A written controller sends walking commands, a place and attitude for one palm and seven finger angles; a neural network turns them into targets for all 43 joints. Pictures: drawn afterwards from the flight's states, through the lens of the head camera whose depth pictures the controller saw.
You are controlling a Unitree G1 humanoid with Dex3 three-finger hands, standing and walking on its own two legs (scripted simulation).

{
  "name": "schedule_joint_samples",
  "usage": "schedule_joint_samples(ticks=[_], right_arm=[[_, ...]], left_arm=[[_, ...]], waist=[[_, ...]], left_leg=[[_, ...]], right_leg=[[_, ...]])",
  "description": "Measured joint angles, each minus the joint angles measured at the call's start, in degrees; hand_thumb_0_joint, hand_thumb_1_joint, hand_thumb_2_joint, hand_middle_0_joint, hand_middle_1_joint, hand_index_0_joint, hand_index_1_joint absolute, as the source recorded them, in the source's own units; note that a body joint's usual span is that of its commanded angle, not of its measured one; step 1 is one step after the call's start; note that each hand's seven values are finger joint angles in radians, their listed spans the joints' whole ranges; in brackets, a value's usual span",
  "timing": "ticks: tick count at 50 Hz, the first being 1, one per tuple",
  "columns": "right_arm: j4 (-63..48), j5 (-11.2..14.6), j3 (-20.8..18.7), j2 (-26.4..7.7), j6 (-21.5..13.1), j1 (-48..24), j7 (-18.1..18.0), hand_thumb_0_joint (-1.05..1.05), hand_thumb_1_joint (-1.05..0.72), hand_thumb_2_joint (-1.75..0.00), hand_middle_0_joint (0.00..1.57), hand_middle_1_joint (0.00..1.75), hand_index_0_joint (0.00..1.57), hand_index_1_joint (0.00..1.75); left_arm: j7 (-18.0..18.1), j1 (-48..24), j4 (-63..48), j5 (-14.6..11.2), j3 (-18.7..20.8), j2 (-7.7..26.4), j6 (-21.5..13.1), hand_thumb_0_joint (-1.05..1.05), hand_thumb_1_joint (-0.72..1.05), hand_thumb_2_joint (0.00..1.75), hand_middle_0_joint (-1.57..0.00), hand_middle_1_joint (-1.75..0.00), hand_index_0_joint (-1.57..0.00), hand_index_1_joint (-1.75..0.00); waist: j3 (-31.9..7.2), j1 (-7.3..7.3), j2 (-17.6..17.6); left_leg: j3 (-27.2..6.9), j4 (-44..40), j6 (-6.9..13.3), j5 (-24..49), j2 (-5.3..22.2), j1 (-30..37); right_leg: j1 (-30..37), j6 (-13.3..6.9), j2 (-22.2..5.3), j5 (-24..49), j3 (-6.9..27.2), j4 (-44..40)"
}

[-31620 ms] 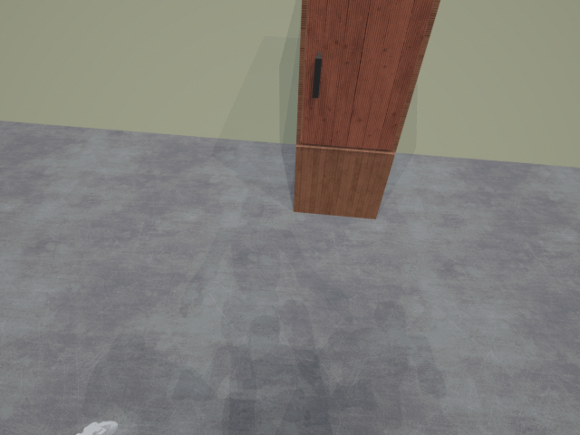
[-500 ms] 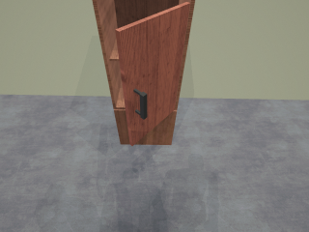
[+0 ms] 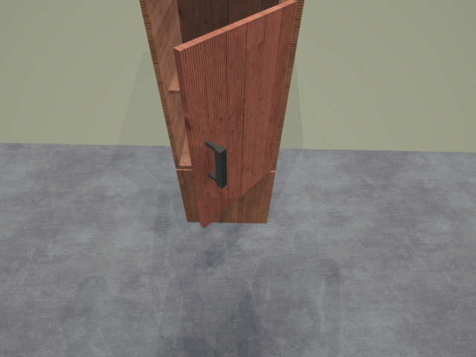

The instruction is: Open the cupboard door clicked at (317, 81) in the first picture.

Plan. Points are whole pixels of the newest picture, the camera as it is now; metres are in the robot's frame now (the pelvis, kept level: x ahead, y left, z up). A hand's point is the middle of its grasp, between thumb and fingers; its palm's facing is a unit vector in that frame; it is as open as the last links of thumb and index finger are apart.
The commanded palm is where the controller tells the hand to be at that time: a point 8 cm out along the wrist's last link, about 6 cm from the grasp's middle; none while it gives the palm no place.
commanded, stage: look to check the result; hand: left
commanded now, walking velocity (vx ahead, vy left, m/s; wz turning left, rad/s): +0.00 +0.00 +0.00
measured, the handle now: (215, 164) +0.57 +0.09 -0.06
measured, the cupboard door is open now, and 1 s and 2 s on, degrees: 48 48 48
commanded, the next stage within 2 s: walk to a spot facing it in 0.10 s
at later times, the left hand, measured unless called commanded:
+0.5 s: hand out of the picture +0.01 +0.17 -0.18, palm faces -0.03 -0.98 -0.20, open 7.3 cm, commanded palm none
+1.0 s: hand out of the picture +0.08 +0.12 -0.16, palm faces -0.26 -0.93 -0.27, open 7.3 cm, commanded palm none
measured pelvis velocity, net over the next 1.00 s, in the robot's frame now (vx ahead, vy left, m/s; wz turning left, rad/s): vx -0.01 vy -0.05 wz -0.39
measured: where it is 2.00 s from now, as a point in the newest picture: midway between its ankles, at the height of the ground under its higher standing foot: outside the picture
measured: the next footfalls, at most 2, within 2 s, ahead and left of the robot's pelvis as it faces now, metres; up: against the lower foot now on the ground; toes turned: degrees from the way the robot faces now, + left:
left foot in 1.24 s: +0.13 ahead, +0.08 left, +0.00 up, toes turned -33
right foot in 1.62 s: -0.04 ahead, -0.15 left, +0.00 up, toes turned -50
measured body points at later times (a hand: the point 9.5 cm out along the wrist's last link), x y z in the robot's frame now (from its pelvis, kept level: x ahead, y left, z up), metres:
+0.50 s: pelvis +0.00 -0.01 -0.01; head +0.03 -0.02 +0.44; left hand +0.01 +0.22 -0.17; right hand -0.01 -0.24 -0.17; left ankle +0.01 +0.09 -0.74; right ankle -0.04 -0.10 -0.74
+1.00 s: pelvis -0.01 -0.05 +0.00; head +0.03 -0.09 +0.45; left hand +0.09 +0.17 -0.14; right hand +0.04 -0.33 -0.15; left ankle +0.05 +0.12 -0.66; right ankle -0.04 -0.11 -0.74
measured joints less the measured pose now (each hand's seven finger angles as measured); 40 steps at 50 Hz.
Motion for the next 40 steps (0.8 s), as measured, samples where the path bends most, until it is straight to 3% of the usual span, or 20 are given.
schedule_joint_samples(ticks=[15,25,30,32,34,36,40], right_arm=[[0.24,-0.07,0.01,-0.23,-0.01,-0.44,-0.32,0.01,-0.92,-0.90,0.20,0.30,0.20,0.30],[-3.61,-0.20,-2.33,-1.23,1.30,-2.28,-0.92,0.01,-0.91,-0.90,0.20,0.30,0.20,0.30],[-5.75,-0.66,-3.27,-2.91,1.25,-3.15,-0.69,0.01,-0.91,-0.90,0.20,0.30,0.20,0.30],[-6.42,-0.61,-3.51,-3.72,1.59,-3.20,-0.49,0.01,-0.91,-0.90,0.20,0.30,0.20,0.30],[-6.62,-0.23,-3.98,-4.29,2.54,-3.95,-0.27,0.01,-0.91,-0.90,0.20,0.30,0.20,0.30],[-7.01,-0.06,-4.39,-4.62,3.44,-4.86,0.04,0.01,-0.91,-0.90,0.20,0.30,0.20,0.30],[-8.92,0.04,-4.74,-5.09,3.72,-8.01,0.45,0.01,-0.91,-0.90,0.20,0.30,0.20,0.30]], left_arm=[[-0.09,-0.68,-0.57,-0.01,0.26,-0.01,0.02,0.01,0.91,0.90,-0.20,-0.30,-0.20,-0.30],[-1.37,-1.72,-3.59,0.75,3.26,1.95,3.04,0.01,0.91,0.90,-0.20,-0.30,-0.20,-0.30],[-2.12,-3.51,-6.13,1.07,4.49,3.41,3.91,0.01,0.91,0.90,-0.20,-0.30,-0.20,-0.30],[-2.37,-3.69,-7.46,1.18,4.74,3.94,3.38,0.01,0.91,0.90,-0.20,-0.30,-0.20,-0.30],[-2.06,-4.13,-8.13,1.45,4.86,4.30,2.49,0.01,0.91,0.90,-0.20,-0.30,-0.20,-0.30],[-1.60,-4.33,-8.80,1.28,4.85,4.50,2.09,0.01,0.91,0.90,-0.20,-0.30,-0.20,-0.30],[-0.96,-3.82,-9.70,0.97,4.69,4.33,1.68,0.01,0.91,0.90,-0.20,-0.30,-0.20,-0.30]], waist=[[-0.01,0.26,-0.31],[1.59,0.65,-0.66],[2.97,1.20,0.26],[2.92,1.34,1.16],[3.15,1.16,2.03],[3.22,1.27,1.75],[3.53,2.02,0.55]], left_leg=[[0.28,-0.08,-0.40,-0.96,0.42,1.04],[5.38,5.93,-0.84,-4.45,2.64,-2.30],[8.89,8.45,-1.83,-5.82,4.58,-2.92],[9.56,11.14,-2.85,-7.13,5.98,-3.89],[7.11,18.92,-3.33,-13.06,6.54,-6.78],[3.64,29.42,-3.60,-16.81,5.21,-10.53],[-0.09,39.94,-4.49,-14.02,3.85,-15.36]], right_leg=[[1.13,-0.34,0.41,-0.50,0.37,-0.68],[-5.99,-0.84,1.97,-3.71,5.03,9.24],[-11.41,-0.19,0.51,-9.58,2.63,19.42],[-10.48,-0.27,0.14,-4.24,2.33,15.14],[-10.63,-1.87,1.45,-4.00,2.10,15.46],[-9.92,-3.27,2.07,-4.57,2.43,14.17],[-8.40,-4.09,3.35,-1.11,5.40,8.70]])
